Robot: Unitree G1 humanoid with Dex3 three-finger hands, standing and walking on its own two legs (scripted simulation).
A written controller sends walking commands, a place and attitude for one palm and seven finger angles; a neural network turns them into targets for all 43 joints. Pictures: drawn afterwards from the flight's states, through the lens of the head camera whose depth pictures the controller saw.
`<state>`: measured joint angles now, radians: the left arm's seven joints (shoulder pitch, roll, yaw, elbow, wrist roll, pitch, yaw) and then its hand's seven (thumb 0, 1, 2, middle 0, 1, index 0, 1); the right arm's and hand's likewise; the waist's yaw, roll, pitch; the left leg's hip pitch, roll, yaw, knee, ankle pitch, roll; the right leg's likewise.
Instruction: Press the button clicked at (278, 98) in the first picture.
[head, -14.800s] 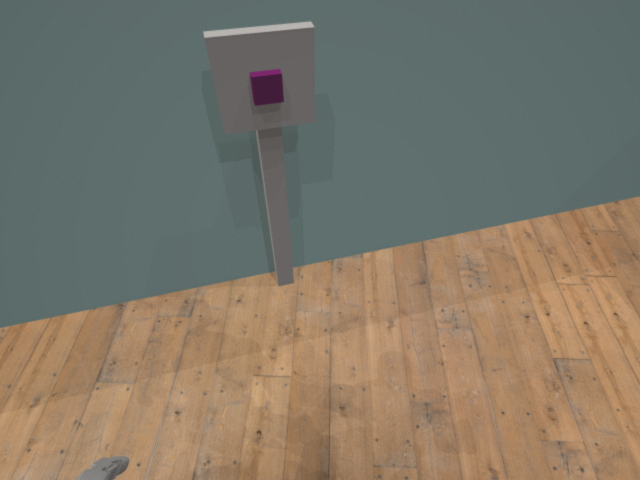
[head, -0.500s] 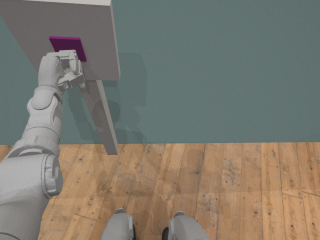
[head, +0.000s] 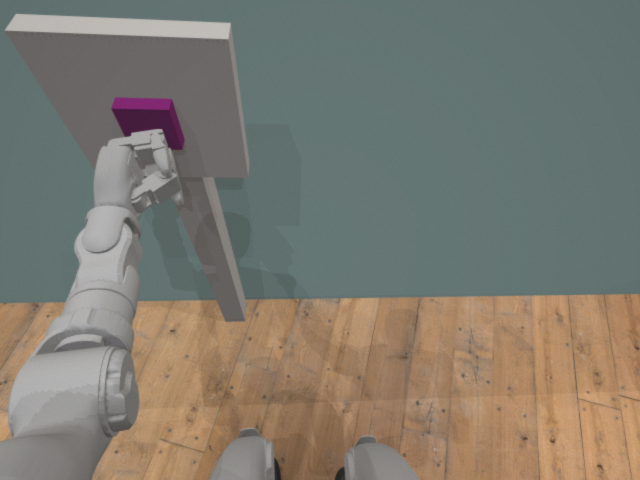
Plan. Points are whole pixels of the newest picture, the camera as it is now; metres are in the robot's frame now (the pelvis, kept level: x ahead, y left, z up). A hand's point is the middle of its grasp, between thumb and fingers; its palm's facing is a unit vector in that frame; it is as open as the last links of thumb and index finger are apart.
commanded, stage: pull the fist back off the button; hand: left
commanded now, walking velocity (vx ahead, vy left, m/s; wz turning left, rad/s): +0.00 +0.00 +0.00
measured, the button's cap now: (151, 122) +0.53 +0.20 +0.11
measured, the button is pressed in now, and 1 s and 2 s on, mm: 2 0 0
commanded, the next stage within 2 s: draw the hand back to the body in 0.62 s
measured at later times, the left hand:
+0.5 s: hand (173, 225) +0.40 +0.16 +0.08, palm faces +0.00 -1.00 -0.02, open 3.1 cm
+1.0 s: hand (147, 246) +0.35 +0.17 +0.12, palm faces +0.01 -1.00 -0.03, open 3.1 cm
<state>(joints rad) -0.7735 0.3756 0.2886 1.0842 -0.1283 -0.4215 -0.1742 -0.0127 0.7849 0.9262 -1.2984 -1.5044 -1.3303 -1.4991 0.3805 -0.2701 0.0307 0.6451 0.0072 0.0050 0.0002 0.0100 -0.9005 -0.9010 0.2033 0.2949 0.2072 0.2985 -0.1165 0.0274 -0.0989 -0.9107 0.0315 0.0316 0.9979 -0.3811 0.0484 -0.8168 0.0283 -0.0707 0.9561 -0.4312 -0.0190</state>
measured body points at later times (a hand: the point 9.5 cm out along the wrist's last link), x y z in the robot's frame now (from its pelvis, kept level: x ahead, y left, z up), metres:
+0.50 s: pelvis +0.04 -0.01 +0.02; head +0.10 -0.01 +0.46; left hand +0.39 +0.22 +0.08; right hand +0.17 -0.26 -0.09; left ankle +0.05 +0.09 -0.67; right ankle +0.02 -0.11 -0.67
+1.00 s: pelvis +0.03 -0.02 +0.03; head +0.06 -0.04 +0.48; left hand +0.34 +0.22 +0.12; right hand +0.17 -0.27 -0.07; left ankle +0.05 +0.09 -0.67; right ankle +0.02 -0.11 -0.67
